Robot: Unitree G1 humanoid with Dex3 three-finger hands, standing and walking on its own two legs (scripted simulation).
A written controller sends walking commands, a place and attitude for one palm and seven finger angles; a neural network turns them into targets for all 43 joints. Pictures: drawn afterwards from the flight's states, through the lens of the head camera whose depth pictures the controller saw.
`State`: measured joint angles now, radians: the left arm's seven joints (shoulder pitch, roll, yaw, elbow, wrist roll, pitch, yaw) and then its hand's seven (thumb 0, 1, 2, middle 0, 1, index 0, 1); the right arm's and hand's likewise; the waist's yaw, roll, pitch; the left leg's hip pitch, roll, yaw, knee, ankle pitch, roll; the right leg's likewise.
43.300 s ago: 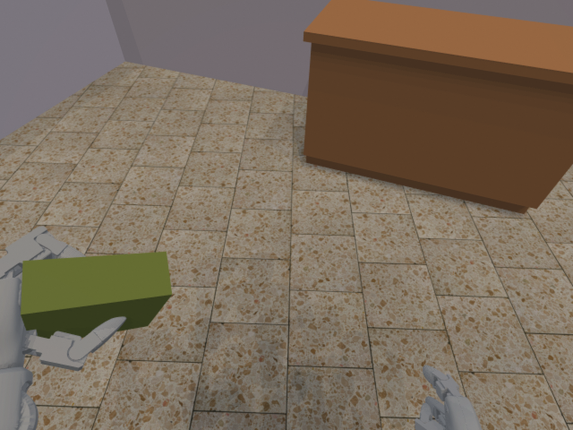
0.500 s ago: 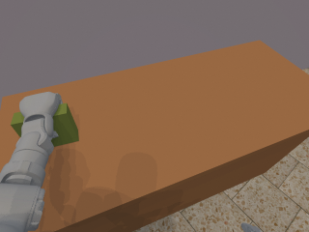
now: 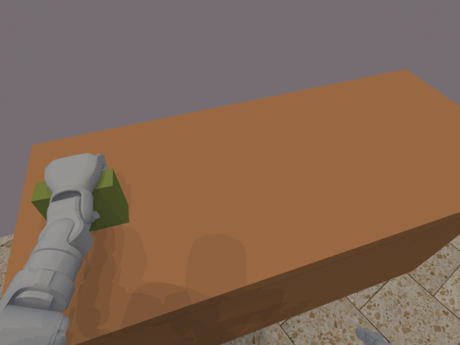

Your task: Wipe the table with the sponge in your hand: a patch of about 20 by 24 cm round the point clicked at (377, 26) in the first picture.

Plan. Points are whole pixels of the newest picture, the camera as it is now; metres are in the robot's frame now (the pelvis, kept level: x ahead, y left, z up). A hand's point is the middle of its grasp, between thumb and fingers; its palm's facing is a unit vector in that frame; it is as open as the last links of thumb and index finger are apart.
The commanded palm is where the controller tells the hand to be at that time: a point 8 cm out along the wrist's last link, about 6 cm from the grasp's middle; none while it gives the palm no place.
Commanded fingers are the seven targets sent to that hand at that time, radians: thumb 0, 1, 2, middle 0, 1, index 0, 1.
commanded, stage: wipe back along the first lane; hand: left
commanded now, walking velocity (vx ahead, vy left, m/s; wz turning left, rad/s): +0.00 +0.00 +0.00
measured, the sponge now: (89, 210) +0.35 +0.32 +0.00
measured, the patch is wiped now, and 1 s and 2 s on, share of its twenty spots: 1.00 1.00 1.00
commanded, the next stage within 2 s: lift the sponge slowly off the table in 1.22 s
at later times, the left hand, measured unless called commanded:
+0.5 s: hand (91, 211) +0.32 +0.28 +0.05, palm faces -0.03 -0.03 -1.00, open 9.2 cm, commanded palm +0.28 +0.26 +0.08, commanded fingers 0.00 0.10 1.30 -1.20 -1.60 -1.20 -1.60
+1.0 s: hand (96, 236) +0.28 +0.25 +0.05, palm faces -0.01 -0.05 -1.00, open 9.1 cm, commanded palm +0.23 +0.24 +0.08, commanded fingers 0.00 0.10 1.30 -1.20 -1.60 -1.20 -1.60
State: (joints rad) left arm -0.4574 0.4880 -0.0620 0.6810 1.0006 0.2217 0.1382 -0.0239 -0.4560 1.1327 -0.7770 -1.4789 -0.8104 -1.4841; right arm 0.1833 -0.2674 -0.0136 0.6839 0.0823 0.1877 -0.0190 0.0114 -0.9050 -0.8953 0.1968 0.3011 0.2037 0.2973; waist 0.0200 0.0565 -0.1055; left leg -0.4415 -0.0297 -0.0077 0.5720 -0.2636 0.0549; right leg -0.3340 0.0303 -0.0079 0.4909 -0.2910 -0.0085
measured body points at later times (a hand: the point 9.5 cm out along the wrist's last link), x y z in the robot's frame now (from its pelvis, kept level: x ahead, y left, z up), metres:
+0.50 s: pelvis +0.00 -0.01 +0.00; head +0.00 -0.03 +0.45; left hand +0.32 +0.28 +0.10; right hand +0.18 -0.25 -0.10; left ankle +0.01 +0.08 -0.73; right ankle -0.03 -0.12 -0.73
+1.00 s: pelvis +0.00 -0.03 +0.00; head -0.01 -0.06 +0.45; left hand +0.27 +0.25 +0.10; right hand +0.21 -0.25 -0.09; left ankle +0.01 +0.08 -0.73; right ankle -0.03 -0.12 -0.73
